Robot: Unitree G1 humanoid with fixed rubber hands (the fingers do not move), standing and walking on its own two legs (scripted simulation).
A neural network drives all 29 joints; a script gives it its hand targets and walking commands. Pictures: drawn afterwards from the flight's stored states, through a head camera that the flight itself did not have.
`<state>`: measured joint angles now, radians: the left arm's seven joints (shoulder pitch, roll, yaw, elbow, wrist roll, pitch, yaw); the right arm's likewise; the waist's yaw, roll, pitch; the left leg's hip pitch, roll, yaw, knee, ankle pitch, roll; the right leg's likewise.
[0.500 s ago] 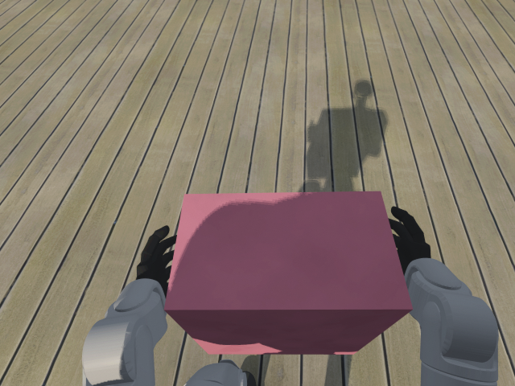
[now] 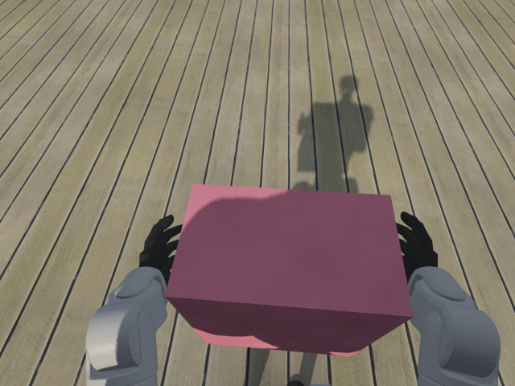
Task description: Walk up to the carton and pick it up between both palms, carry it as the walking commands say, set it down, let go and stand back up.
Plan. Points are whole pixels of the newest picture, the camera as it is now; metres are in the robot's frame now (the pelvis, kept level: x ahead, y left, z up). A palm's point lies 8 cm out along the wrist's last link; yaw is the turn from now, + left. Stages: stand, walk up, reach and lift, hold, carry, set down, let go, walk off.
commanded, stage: carry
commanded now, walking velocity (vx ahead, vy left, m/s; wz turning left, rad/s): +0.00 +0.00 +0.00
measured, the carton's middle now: (282, 282) +0.26 -0.03 +0.00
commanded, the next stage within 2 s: none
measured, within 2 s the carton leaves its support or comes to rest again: neither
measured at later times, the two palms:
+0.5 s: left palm (115, 264) +0.27 +0.21 +0.05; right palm (364, 250) +0.28 -0.14 +0.07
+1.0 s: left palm (121, 276) +0.26 +0.21 +0.03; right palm (360, 260) +0.27 -0.14 +0.05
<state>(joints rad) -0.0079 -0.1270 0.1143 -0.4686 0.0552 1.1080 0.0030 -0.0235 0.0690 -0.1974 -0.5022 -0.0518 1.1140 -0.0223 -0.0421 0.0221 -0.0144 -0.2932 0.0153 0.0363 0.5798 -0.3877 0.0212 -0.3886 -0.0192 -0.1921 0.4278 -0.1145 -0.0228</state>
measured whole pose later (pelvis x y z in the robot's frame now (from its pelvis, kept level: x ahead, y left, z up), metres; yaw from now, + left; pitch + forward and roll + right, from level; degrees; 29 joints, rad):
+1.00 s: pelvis +0.02 +0.04 +0.00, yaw +0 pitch +0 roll -1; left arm -0.05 -0.08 0.11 -0.07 0.11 0.90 -0.01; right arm -0.08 0.08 -0.22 -0.07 -0.14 0.89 0.02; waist 0.01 -0.02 -0.07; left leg -0.16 -0.06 0.10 0.52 -0.37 0.10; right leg -0.32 -0.12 -0.15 0.53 -0.20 0.04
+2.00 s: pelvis +0.02 +0.00 +0.00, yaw +0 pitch +2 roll -1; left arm -0.03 -0.08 0.11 -0.02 0.13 0.79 -0.03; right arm -0.05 0.06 -0.18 -0.04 -0.16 0.79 0.03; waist 0.00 0.00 -0.08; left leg -0.20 0.00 0.10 0.55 -0.38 0.04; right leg -0.35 -0.07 -0.18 0.53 -0.21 -0.02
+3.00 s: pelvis -0.01 -0.01 +0.01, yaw +5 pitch -7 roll +0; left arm -0.26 -0.06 0.21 0.33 0.19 0.66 -0.09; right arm -0.23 0.08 -0.26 0.22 -0.24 0.71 0.01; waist -0.05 0.02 0.07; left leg -0.03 -0.04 -0.07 0.43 -0.27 0.02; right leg -0.13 0.02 0.00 0.37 -0.12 -0.01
